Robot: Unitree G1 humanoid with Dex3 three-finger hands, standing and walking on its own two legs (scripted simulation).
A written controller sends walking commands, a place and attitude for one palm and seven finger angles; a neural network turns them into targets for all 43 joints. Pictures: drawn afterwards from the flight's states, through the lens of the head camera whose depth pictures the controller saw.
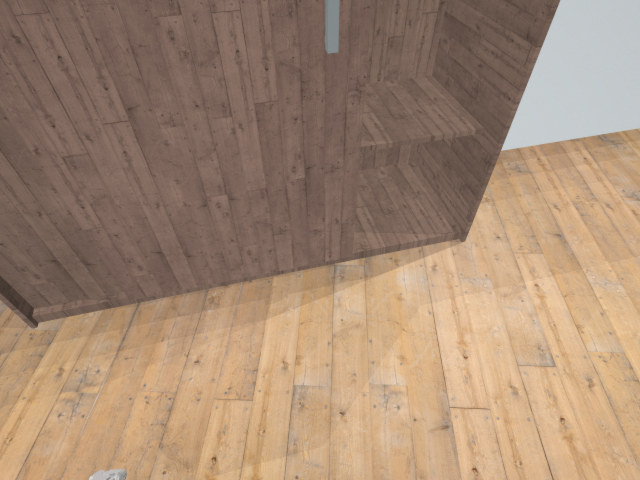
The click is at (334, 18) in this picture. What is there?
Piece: wardrobe's sliding door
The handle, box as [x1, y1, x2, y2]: [325, 0, 339, 53]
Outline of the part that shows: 325,0 325,49 328,53 337,52 339,0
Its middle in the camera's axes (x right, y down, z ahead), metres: +0.02 -0.56 +0.80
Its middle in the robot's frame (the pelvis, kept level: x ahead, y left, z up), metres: +1.00 +0.04 +0.27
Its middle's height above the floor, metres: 1.04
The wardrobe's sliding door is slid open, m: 0.49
